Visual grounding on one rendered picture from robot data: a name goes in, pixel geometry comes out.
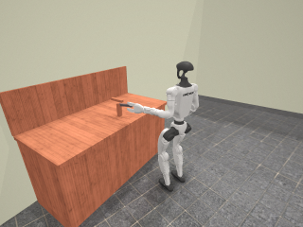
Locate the left robot hand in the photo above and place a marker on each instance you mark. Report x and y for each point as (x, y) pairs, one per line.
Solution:
(138, 109)

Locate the robot right upper arm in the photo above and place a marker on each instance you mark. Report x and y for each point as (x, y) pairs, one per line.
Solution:
(195, 100)

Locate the tap lever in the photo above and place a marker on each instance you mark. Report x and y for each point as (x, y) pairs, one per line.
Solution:
(124, 105)

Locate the robot right forearm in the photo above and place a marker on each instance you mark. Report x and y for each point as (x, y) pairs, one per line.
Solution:
(191, 111)

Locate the counter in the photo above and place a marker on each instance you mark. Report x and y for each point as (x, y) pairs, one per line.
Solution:
(78, 144)

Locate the robot right foot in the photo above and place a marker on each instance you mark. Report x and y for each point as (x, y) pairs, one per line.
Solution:
(175, 174)

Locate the robot left upper arm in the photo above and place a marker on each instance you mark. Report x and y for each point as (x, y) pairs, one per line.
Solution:
(171, 93)

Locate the robot left shin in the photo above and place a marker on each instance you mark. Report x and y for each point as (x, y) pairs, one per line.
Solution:
(164, 167)

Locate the robot left forearm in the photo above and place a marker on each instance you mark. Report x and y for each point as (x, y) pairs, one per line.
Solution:
(156, 112)

